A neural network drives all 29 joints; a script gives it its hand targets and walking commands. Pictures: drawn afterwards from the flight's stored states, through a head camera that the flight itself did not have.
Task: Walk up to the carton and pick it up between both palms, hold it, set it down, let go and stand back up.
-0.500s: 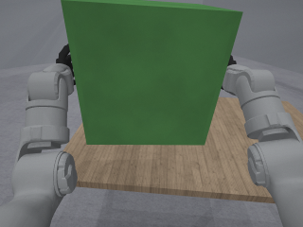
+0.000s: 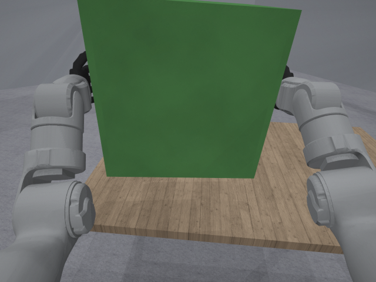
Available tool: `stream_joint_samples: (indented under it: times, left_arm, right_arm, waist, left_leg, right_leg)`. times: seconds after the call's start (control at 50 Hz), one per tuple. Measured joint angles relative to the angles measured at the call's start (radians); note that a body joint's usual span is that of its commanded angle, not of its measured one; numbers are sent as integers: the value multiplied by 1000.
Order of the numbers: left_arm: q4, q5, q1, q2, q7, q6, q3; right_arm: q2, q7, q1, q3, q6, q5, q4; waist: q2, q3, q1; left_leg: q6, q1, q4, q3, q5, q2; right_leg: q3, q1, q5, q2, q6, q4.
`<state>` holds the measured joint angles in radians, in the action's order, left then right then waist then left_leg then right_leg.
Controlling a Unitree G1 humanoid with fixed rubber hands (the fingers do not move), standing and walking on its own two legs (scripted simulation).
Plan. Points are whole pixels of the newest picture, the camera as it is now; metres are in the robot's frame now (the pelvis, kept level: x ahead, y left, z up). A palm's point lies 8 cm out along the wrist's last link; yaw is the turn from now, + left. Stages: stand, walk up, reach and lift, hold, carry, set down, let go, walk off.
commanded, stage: hold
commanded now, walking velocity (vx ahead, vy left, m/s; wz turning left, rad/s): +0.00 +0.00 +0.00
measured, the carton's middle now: (183, 82) +0.42 -0.01 +0.33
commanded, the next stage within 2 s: set down in 1.78 s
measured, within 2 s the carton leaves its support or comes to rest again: neither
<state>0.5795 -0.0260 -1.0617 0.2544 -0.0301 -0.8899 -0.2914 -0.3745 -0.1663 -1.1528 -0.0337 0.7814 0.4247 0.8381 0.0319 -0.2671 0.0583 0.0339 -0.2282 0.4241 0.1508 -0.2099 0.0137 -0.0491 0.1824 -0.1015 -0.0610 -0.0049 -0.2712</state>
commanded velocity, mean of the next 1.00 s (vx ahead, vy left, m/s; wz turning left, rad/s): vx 0.00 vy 0.00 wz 0.00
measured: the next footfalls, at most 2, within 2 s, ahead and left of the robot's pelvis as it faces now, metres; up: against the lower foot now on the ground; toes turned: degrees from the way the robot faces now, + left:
none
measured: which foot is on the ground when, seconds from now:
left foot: down 0.00-1.00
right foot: down 0.00-1.00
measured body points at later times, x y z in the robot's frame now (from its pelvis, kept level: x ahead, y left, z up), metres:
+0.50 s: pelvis +0.00 +0.00 +0.00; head -0.09 +0.01 +0.44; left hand +0.39 +0.18 +0.33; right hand +0.38 -0.20 +0.33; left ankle +0.01 +0.14 -0.75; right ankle +0.03 -0.12 -0.75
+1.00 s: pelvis +0.00 +0.00 +0.00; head -0.09 +0.01 +0.44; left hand +0.39 +0.19 +0.33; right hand +0.38 -0.20 +0.32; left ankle +0.01 +0.14 -0.75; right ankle +0.02 -0.12 -0.75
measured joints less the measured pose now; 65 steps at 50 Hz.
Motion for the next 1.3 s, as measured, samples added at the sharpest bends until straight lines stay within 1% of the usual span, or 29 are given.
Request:
stream_joint_samples:
  times: [0.3, 0.5, 0.64, 0.82, 1.02, 1.14, 1.3]
  left_arm:
    - [9, 5, -6, 9, 2, 7, 15]
    - [-16, 7, 13, 4, 0, 4, 13]
    - [-11, 5, 11, 0, -3, 4, 11]
    - [-40, 9, 20, -1, -4, 1, 8]
    - [-36, 7, 28, -2, -3, -3, 6]
    - [-57, 9, 36, -2, -3, -5, 11]
    - [-23, 3, 18, -6, -3, -2, 1]
  right_arm:
    - [3, 0, -3, 6, -3, -3, 4]
    - [-2, -3, 11, -7, -2, 6, -16]
    - [-1, -1, 4, 1, -4, 5, 1]
    - [-6, -5, 21, -11, 1, 12, -41]
    - [0, -6, 26, -9, 4, 11, -32]
    - [-3, -8, 36, -11, 5, 12, -56]
    - [1, -5, 18, 4, 6, 7, -19]
  waist:
    - [-6, 3, 7]
    - [-6, 4, 10]
    - [-6, 2, 7]
    - [-1, 4, 9]
    - [0, 3, 7]
    - [-1, 5, 11]
    - [-4, -3, 8]
  left_leg:
    - [1, -7, -2, 7, 4, -2]
    - [1, -6, 1, 4, 0, -1]
    - [1, -9, 1, 3, -1, 0]
    - [1, -5, 0, 8, -3, 0]
    - [0, 1, 0, 6, -5, -1]
    - [0, -2, 4, 8, -5, -1]
    - [-1, -5, 3, 5, -2, -1]
  right_leg:
    - [5, 4, 1, 1, -1, 2]
    - [1, 3, -2, -1, -1, -1]
    - [-1, 7, -4, -1, -1, -2]
    - [3, -2, -4, -2, -1, 6]
    - [0, -8, -6, -1, 0, 6]
    - [2, -8, -4, -2, 0, 7]
    - [-3, -1, -4, -1, 0, 0]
